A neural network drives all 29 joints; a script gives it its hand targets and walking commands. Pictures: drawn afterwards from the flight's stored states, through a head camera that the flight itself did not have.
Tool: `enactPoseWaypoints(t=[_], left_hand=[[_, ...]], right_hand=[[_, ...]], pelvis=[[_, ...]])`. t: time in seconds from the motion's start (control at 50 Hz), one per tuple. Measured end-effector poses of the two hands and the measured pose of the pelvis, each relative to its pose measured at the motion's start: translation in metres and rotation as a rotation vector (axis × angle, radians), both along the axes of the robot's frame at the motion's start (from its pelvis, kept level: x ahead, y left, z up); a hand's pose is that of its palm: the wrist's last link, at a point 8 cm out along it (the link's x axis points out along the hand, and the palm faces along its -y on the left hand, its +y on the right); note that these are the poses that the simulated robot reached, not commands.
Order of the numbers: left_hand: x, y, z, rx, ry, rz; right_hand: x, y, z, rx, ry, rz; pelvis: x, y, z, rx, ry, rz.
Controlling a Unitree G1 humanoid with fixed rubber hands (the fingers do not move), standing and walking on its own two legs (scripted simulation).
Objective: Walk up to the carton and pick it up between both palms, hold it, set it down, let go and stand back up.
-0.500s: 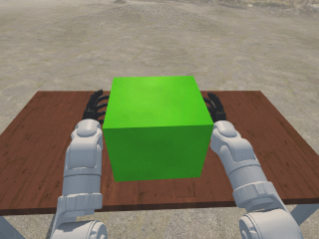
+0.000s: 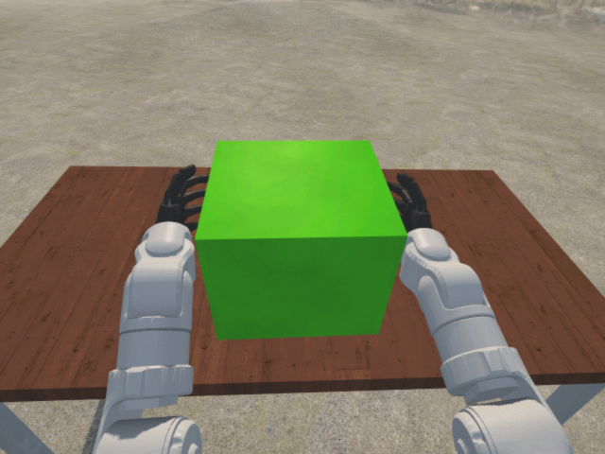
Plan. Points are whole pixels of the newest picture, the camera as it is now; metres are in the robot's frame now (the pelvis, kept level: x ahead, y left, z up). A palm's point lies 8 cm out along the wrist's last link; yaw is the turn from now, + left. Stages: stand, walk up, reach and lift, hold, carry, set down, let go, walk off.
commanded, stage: hold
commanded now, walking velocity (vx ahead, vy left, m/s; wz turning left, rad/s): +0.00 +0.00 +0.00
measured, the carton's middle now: (296, 236) +0.38 +0.00 +0.15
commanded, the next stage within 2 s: none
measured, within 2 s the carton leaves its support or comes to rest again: neither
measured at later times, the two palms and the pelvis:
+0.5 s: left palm (172, 229) +0.36 +0.16 +0.18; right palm (409, 231) +0.37 -0.15 +0.17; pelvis +0.01 +0.00 +0.00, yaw +0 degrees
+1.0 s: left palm (176, 229) +0.36 +0.15 +0.18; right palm (414, 234) +0.36 -0.15 +0.17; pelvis +0.00 +0.00 +0.00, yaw +0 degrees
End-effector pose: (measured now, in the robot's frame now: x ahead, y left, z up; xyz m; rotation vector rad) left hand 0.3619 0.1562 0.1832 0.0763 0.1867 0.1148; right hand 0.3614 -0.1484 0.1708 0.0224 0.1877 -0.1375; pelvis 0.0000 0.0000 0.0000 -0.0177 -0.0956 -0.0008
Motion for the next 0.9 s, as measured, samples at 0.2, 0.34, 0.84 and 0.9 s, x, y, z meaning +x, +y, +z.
enactPoseWaypoints(t=[0.2,0.34,0.84,0.9], left_hand=[[0.004,-0.006,-0.001,0.018,0.0,-0.011],[0.001,-0.002,0.0,-0.003,-0.007,0.007],[-0.001,0.003,0.003,0.004,0.007,0.0],[0.0,0.002,-0.002,0.014,0.02,-0.003]], right_hand=[[0.002,-0.006,-0.003,-0.004,-0.001,-0.002],[0.004,-0.002,0.004,0.001,-0.007,0.006],[-0.001,0.003,0.001,0.0,0.008,0.002],[0.0,0.002,-0.002,-0.008,0.021,0.005]], pelvis=[[0.004,0.0,0.0,0.002,0.015,-0.004],[0.007,-0.002,0.0,0.0,0.002,-0.004],[0.003,0.002,0.0,0.001,-0.019,-0.001],[0.001,0.002,0.0,0.001,-0.013,-0.003]])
